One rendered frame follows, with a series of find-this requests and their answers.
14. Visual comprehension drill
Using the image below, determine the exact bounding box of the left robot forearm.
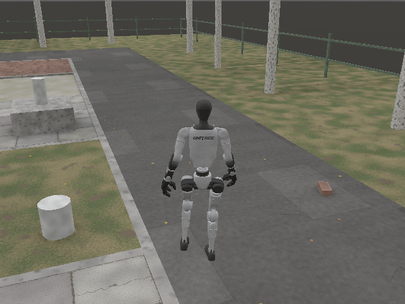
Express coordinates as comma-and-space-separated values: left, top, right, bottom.
164, 153, 178, 182

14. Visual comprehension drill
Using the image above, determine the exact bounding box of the robot right foot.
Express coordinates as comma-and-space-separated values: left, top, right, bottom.
205, 244, 215, 261

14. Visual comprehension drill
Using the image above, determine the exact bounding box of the right robot forearm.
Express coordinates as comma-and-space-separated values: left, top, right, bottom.
226, 152, 236, 176

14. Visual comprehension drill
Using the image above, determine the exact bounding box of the robot left upper arm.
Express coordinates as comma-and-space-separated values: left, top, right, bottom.
172, 127, 190, 163

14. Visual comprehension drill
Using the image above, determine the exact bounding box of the robot right hand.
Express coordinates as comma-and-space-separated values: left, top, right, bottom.
222, 174, 237, 187

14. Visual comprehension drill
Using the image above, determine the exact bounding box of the robot left hand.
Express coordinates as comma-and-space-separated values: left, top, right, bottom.
161, 180, 176, 197

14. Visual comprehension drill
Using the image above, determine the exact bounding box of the left robot shin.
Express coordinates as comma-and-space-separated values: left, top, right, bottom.
182, 200, 190, 242

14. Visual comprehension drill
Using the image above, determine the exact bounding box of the robot right upper arm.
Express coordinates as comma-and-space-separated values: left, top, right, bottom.
216, 127, 233, 162

